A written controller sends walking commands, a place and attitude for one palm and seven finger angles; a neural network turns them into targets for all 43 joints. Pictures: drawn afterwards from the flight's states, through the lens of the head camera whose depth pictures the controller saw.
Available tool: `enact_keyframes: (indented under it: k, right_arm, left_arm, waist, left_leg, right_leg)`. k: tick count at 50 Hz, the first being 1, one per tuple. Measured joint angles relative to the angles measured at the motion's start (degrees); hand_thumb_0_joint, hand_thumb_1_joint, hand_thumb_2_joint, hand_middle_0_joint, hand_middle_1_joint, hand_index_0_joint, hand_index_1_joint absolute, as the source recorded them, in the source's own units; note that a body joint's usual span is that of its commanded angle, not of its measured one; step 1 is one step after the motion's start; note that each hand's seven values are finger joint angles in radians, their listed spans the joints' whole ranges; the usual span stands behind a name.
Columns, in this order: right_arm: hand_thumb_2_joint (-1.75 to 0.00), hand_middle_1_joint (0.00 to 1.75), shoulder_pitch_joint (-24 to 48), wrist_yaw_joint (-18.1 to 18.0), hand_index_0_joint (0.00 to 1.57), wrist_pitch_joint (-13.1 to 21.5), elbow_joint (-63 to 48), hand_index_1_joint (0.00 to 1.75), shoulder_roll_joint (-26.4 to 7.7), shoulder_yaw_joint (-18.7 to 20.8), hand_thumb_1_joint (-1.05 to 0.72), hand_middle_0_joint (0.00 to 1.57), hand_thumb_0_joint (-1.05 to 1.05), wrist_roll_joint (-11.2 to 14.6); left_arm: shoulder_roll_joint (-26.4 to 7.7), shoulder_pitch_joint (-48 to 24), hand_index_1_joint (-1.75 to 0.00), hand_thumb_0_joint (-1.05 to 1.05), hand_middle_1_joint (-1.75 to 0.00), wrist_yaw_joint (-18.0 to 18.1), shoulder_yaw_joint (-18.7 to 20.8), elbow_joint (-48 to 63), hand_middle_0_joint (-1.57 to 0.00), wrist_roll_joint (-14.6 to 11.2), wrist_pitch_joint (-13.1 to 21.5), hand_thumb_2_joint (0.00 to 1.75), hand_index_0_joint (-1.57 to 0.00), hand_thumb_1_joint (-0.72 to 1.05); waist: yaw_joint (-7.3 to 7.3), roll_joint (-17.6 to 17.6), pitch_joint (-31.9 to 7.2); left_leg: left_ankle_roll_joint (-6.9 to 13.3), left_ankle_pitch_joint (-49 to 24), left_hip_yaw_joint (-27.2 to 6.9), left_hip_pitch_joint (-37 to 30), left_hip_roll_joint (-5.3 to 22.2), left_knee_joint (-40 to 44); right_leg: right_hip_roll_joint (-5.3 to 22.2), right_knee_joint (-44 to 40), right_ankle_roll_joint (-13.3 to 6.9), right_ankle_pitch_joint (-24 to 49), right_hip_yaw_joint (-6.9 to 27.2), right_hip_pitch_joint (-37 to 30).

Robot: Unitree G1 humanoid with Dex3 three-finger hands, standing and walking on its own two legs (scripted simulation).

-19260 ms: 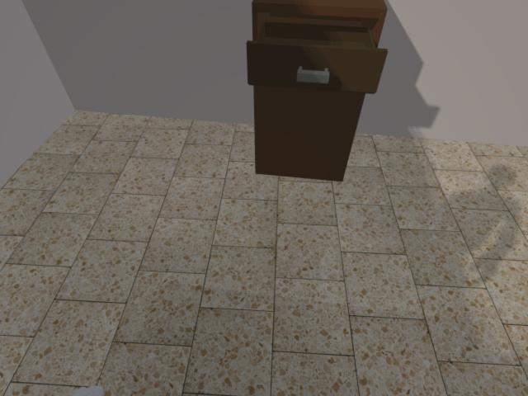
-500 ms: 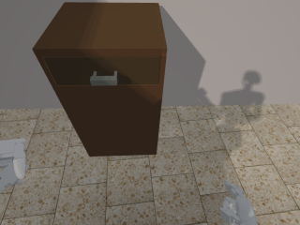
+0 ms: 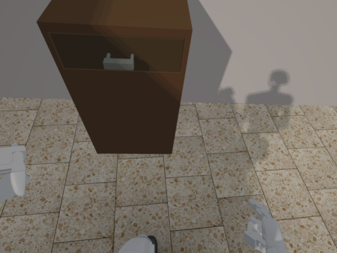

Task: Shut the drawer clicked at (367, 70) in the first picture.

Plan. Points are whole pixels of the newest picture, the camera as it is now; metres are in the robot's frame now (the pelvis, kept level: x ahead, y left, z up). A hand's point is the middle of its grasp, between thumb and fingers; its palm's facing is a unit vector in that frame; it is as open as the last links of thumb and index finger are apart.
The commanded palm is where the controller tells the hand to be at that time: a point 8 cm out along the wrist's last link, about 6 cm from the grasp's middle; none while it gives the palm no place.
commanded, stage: step back with the hand held close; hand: left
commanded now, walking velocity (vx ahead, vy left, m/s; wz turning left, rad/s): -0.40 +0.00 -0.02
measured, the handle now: (119, 60) +0.70 +0.22 +0.01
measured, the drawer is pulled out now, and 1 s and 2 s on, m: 0.00 0.00 0.00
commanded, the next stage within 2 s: stop stepping back and stand still in 0.36 s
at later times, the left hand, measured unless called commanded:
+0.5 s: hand out of the picture +0.12 +0.24 +0.18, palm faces +0.25 -0.86 -0.44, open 3.3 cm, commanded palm +0.06 +0.29 +0.19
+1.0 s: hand out of the picture +0.05 +0.23 +0.18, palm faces +0.29 -0.84 -0.45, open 3.3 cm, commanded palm -0.01 +0.28 +0.19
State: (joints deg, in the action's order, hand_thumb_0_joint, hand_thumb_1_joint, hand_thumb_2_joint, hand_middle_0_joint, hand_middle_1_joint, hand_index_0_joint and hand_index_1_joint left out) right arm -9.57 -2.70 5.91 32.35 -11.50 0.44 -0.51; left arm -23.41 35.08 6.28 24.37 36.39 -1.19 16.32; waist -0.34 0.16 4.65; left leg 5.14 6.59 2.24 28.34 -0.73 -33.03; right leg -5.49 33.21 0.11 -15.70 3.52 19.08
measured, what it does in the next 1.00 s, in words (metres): walks backwards: left foot, then right foot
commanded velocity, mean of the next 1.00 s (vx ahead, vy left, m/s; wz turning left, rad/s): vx -0.08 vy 0.01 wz -0.01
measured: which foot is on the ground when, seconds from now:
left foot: down 0.00-0.08, up 0.10-0.22, down 0.24-0.60, up 0.62-0.78, down 0.80-1.00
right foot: down 0.00-0.26, up 0.28-0.58, down 0.60-1.00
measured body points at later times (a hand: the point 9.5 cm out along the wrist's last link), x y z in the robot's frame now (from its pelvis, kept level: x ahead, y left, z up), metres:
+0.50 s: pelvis -0.09 +0.02 +0.02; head -0.05 +0.05 +0.47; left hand +0.10 +0.29 +0.21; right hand +0.08 -0.20 -0.05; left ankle +0.01 +0.10 -0.72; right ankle -0.17 -0.12 -0.68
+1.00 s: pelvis -0.16 +0.01 +0.01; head -0.17 +0.03 +0.46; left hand +0.03 +0.28 +0.20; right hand -0.04 -0.24 -0.07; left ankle -0.12 +0.11 -0.72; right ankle -0.19 -0.09 -0.72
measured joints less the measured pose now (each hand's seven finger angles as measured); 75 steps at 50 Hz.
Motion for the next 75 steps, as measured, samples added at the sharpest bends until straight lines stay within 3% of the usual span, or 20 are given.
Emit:
enact_keyframes:
  k: [3,6,9,11,14,17,20,26,30,33,35,40,45,50,54,56,60,66,73,75]
  right_arm:
    - [-0.9,0.3,0.34,0.06,0.2,-0.49,-0.56,0.3,0.15,0.21,-0.91,0.21,0.02,0.18]
    - [-0.9,0.3,-0.26,0.28,0.2,-1.37,-0.09,0.3,0.25,0.92,-0.91,0.21,0.01,0.29]
    - [-0.9,0.3,-1.35,0.18,0.2,-2.98,1.28,0.3,0.34,1.59,-0.91,0.2,0.01,0.4]
    - [-0.9,0.3,-1.97,-0.27,0.2,-3.74,1.48,0.3,0.04,1.56,-0.91,0.2,0.01,0.5]
    - [-0.9,0.3,-1.17,-0.92,0.2,-3.66,1.81,0.3,0.15,2.0,-0.91,0.2,0.01,0.78]
    - [-0.9,0.3,-1.05,-0.49,0.2,-1.59,1.57,0.3,1.04,1.61,-0.91,0.2,0.02,-0.01]
    - [-0.9,0.3,-1.27,0.52,0.2,0.97,1.78,0.3,2.13,0.69,-0.91,0.2,0.01,-0.29]
    - [-0.9,0.3,-0.06,1.5,0.2,2.42,2.3,0.3,3.72,-1.16,-0.91,0.21,0.01,-1.0]
    - [-0.9,0.3,-0.39,1.35,0.2,0.9,0.14,0.3,4.09,-1.98,-0.9,0.21,0.01,-0.58]
    - [-0.9,0.3,-1.37,1.02,0.2,-0.99,2.0,0.3,2.18,-1.48,-0.91,0.21,0.01,0.08]
    - [-0.9,0.3,-3.69,0.52,0.2,-1.88,3.77,0.3,1.28,-1.13,-0.91,0.21,0.01,0.86]
    - [-0.9,0.3,-8.54,-1.77,0.2,-0.6,5.68,0.3,-2.35,0.75,-0.91,0.21,0.02,1.44]
    - [-0.9,0.3,-6.95,-2.4,0.2,0.8,5.83,0.3,-1.29,0.74,-0.91,0.2,0.02,1.0]
    - [-0.9,0.3,-6.21,-0.91,0.19,2.09,3.93,0.3,0.54,-0.59,-0.91,0.2,0.02,0.8]
    - [-0.9,0.3,-5.95,0.03,0.2,0.65,4.12,0.3,0.74,-0.56,-0.91,0.2,0.02,1.12]
    - [-0.9,0.3,-5.75,-0.06,0.2,0.23,4.41,0.3,0.37,-0.53,-0.91,0.2,0.02,1.22]
    - [-0.9,0.3,-4.5,-0.87,0.2,-0.03,5.11,0.3,0.88,-0.94,-0.91,0.2,0.02,1.08]
    - [-0.9,0.3,-2.34,-0.76,0.2,1.58,2.97,0.3,1.91,-1.98,-0.91,0.2,0.02,0.67]
    - [-0.9,0.3,-0.92,-0.39,0.2,0.59,1.7,0.3,1.65,-1.78,-0.91,0.21,0.01,0.79]
    - [-0.9,0.3,-0.21,1.68,0.2,1.76,4.63,0.3,-0.44,-0.62,-0.91,0.2,0.01,1.09]
  left_arm:
    - [-0.73,1.21,-1.6,0.01,-1.6,-0.46,-0.41,0.85,-1.41,0.0,0.2,0.9,-1.4,0.89]
    - [-1.25,2.15,-1.6,0.01,-1.6,0.0,-0.73,1.1,-1.41,-0.33,0.47,0.9,-1.4,0.89]
    - [-1.05,1.73,-1.59,0.01,-1.6,0.99,-1.09,0.2,-1.41,-0.34,0.42,0.9,-1.4,0.89]
    - [-0.94,1.22,-1.59,0.01,-1.6,1.48,-0.77,-0.56,-1.41,-0.21,0.17,0.9,-1.4,0.89]
    - [-1.48,-0.99,-1.6,0.01,-1.6,1.39,-0.25,-2.19,-1.41,0.11,-0.25,0.9,-1.4,0.89]
    - [-1.61,-0.7,-1.6,0.01,-1.6,0.67,0.05,-2.78,-1.41,-0.14,-1.5,0.9,-1.4,0.89]
    - [-0.99,0.88,-1.6,0.02,-1.6,0.69,-0.42,-0.35,-1.41,-0.84,-1.87,0.9,-1.4,0.89]
    - [-0.85,1.45,-1.6,0.02,-1.6,0.27,-2.22,1.79,-1.41,-1.61,-2.34,0.9,-1.4,0.89]
    - [-3.77,3.58,-1.6,0.01,-1.6,0.12,-0.07,1.8,-1.41,-2.41,-3.78,0.9,-1.4,0.89]
    - [-2.95,4.67,-1.6,0.01,-1.6,-0.16,-1.44,0.8,-1.41,-2.68,-4.76,0.9,-1.4,0.89]
    - [-1.83,5.58,-1.6,0.01,-1.6,0.46,-1.94,-0.09,-1.41,-2.4,-5.04,0.9,-1.4,0.89]
    - [2.35,1.57,-1.6,0.01,-1.6,2.3,-3.9,-4.3,-1.41,-0.85,-5.1,0.9,-1.4,0.89]
    - [2.58,-0.83,-1.6,0.02,-1.6,2.62,-2.98,-6.09,-1.41,-0.26,-5.41,0.9,-1.4,0.89]
    - [0.68,1.11,-1.6,0.02,-1.6,1.91,-2.85,-3.87,-1.41,0.19,-3.61,0.9,-1.4,0.89]
    - [1.27,3.52,-1.6,0.01,-1.6,1.54,-3.19,-3.12,-1.41,-0.23,-2.03,0.9,-1.4,0.89]
    - [1.97,3.24,-1.6,0.01,-1.6,1.65,-3.39,-3.85,-1.41,-0.24,-1.92,0.9,-1.4,0.89]
    - [2.81,0.69,-1.6,0.01,-1.6,1.79,-3.54,-6.81,-1.41,-0.16,-3.13,0.9,-1.4,0.89]
    - [2.25,-0.75,-1.6,0.02,-1.6,1.5,-3.92,-5.3,-1.41,0.21,-3.74,0.9,-1.4,0.89]
    - [1.43,2.01,-1.6,0.01,-1.6,0.98,-3.67,-3.85,-1.41,-0.43,-2.82,0.9,-1.4,0.89]
    - [0.54,-2.68,-1.59,0.01,-1.6,-1.34,-7.22,-12.8,-1.41,1.38,-3.24,0.9,-1.4,0.89]
  waist:
    - [-0.32,0.09,-0.31]
    - [-0.6,-0.56,-1.82]
    - [-0.76,-1.98,-3.95]
    - [-1.09,-2.36,-5.1]
    - [-1.48,-3.15,-3.87]
    - [-0.92,-2.58,-3.51]
    - [0.26,-2.07,-3.84]
    - [0.72,-1.14,-4.36]
    - [-0.43,-2.32,-4.7]
    - [0.37,-0.62,-4.88]
    - [0.9,-1.51,-6.91]
    - [-0.44,-0.43,-9.21]
    - [-1.55,-3.2,-6.89]
    - [-2.77,-1.4,-5.67]
    - [-1.21,0.3,-6.51]
    - [-0.64,0.88,-6.25]
    - [0.4,-1.1,-5.02]
    - [0.19,-1.69,-3.32]
    - [0.2,-0.67,-3.32]
    - [1.01,0.76,-4.43]
  left_leg:
    - [-0.68,2.01,-0.39,1.25,0.33,-0.96]
    - [-3.57,9.87,-1.68,2.95,-0.66,-5.7]
    - [-4.93,13.13,-2.78,1.11,-1.4,-10.89]
    - [-4.81,10.71,-3.3,-3.27,-0.57,-5.18]
    - [-2.38,5.32,-3.21,-4.93,-1.14,-0.2]
    - [-1.56,4.11,-2.56,-4.74,-0.28,1.79]
    - [-1.66,1.45,-1.53,-4.98,1.43,5.16]
    - [-2.33,-4.49,0.53,-4.42,3.65,11.06]
    - [-3.55,-4.17,1.64,-1.37,2.28,9.6]
    - [-5.45,7.26,-0.97,1.72,1.62,-4.43]
    - [-5.51,9.58,-0.96,0.68,0.53,-10.98]
    - [-3.23,8.31,-1.1,-10.62,1.69,2.03]
    - [-3.01,7.54,0.36,-11.89,-0.32,2.35]
    - [-3.77,7.14,-1.11,-11.3,0.92,1.7]
    - [-4.26,9.82,-2.43,-9.35,1.41,-2.95]
    - [-3.99,8.57,-2.52,-10.79,1.58,-0.39]
    - [-2.89,7.65,-1.31,-13.19,-0.4,2.87]
    - [-2.79,5.49,-1.5,-13.88,-1.0,6.1]
    - [-3.18,5.36,-1.72,-13.25,-0.05,6.23]
    - [-3.07,5.8,-2.15,-10.85,-0.38,3.97]
  right_leg:
    - [-0.3,-0.15,-0.39,0.82,-0.44,0.83]
    - [0.36,-1.29,-0.71,1.81,-0.59,1.17]
    - [1.73,-3.3,-0.26,3.23,-0.14,0.96]
    - [2.26,-3.86,0.43,3.95,-0.06,1.61]
    - [3.28,-0.83,1.32,4.09,-0.05,3.7]
    - [1.56,11.7,1.27,-4.82,0.1,6.01]
    - [1.27,15.89,1.33,-9.54,-1.87,4.62]
    - [2.65,6.69,1.11,-12.32,-4.01,-2.78]
    - [4.71,-10.27,-0.7,-6.02,-5.34,-10.56]
    - [4.06,-9.22,-1.05,-1.25,-5.09,-9.65]
    - [4.81,-9.25,-0.82,-1.39,-4.22,-9.88]
    - [5.31,-5.86,0.47,-3.66,-6.21,-9.66]
    - [6.82,1.04,0.4,-7.07,-4.85,-7.09]
    - [4.77,-4.32,-0.97,-1.11,-6.63,-8.31]
    - [3.39,-5.95,-1.5,-0.93,-6.35,-8.44]
    - [3.21,-5.7,-1.16,-1.17,-6.3,-8.71]
    - [5.32,-5.21,-0.01,-1.64,-5.31,-9.3]
    - [5.88,-7.37,0.13,-0.27,-5.54,-9.64]
    - [4.87,-9.97,-0.19,1.29,-5.67,-10.07]
    - [5.21,-7.4,-0.11,0.51,-6.22,-7.77]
